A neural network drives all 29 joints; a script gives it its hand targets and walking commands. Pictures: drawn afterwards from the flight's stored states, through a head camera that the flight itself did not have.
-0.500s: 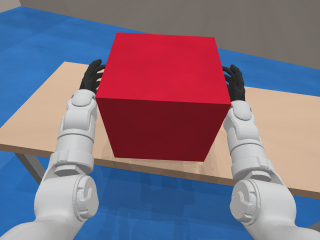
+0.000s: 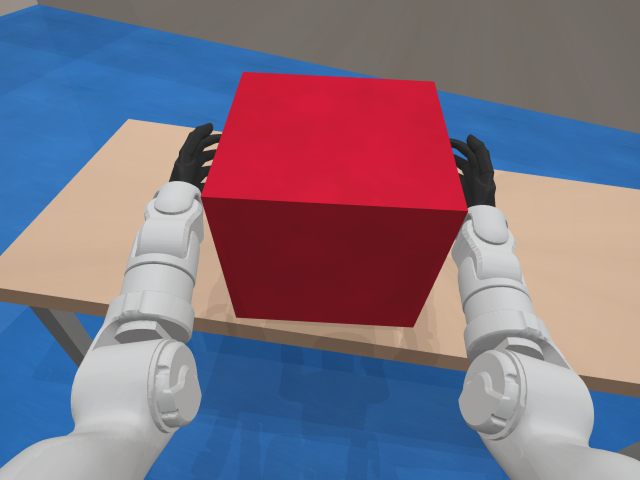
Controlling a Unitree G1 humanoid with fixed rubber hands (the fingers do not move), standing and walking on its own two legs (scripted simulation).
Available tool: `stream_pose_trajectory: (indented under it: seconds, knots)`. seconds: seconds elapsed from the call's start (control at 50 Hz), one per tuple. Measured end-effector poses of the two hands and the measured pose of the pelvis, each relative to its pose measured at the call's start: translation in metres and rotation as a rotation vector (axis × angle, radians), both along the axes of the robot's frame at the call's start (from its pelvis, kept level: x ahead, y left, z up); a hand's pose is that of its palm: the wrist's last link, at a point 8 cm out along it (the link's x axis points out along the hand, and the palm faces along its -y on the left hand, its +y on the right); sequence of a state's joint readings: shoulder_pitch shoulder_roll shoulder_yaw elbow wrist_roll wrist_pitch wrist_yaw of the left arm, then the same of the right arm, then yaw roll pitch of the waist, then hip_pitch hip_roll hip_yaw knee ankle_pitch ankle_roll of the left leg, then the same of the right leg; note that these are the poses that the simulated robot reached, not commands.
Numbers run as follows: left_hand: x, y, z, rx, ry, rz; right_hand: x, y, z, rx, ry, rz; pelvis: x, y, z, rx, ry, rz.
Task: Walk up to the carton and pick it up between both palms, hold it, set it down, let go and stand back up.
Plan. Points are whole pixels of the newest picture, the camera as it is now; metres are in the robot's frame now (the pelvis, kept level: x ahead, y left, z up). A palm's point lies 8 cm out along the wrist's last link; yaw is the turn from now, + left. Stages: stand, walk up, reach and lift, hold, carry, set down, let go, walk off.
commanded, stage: set down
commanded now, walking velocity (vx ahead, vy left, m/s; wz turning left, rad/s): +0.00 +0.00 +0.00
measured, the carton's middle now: (331, 204) +0.47 -0.02 +0.11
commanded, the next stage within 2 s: none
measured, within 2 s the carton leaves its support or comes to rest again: rests again in 1.64 s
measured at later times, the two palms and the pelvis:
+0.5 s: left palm (195, 188) +0.46 +0.16 +0.14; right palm (460, 206) +0.43 -0.19 +0.14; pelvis +0.01 +0.00 +0.00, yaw +0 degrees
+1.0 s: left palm (204, 196) +0.47 +0.15 +0.11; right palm (458, 210) +0.44 -0.20 +0.13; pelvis +0.02 +0.00 +0.00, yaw -1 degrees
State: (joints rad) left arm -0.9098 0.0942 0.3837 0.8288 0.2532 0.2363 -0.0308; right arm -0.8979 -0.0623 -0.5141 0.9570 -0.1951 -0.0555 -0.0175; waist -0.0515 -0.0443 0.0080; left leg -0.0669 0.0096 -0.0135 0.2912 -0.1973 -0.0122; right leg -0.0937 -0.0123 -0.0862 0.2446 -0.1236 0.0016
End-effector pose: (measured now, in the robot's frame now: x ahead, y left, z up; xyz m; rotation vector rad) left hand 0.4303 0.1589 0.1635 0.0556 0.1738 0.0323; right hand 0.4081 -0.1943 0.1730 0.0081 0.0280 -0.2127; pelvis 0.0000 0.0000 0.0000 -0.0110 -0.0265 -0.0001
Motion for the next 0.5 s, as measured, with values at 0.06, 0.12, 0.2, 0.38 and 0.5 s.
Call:
stream_pose_trajectory:
  seconds: [0.06,0.12,0.2,0.38,0.5]
  knots:
    - [0.002,-0.003,-0.004,-0.011,0.01,0.0,0.001,-0.003,-0.002,-0.002,0.008,-0.002,0.0,-0.002,0.0,0.002,0.01,-0.002]
    - [0.004,-0.005,-0.008,-0.02,0.017,0.0,0.003,-0.005,-0.005,-0.004,0.014,-0.003,0.0,-0.003,0.0,0.005,0.025,-0.004]
    - [0.008,-0.005,-0.013,-0.027,0.024,0.003,0.008,-0.005,-0.009,-0.005,0.021,-0.003,0.001,-0.005,0.0,0.007,0.049,-0.005]
    - [0.021,0.0,-0.022,-0.023,0.036,0.0,0.019,0.0,-0.021,-0.004,0.034,-0.006,0.008,-0.004,0.0,0.009,0.091,-0.003]
    - [0.029,0.0,-0.027,-0.015,0.041,-0.008,0.025,0.001,-0.028,-0.003,0.041,-0.011,0.015,-0.001,-0.001,0.006,0.106,-0.005]
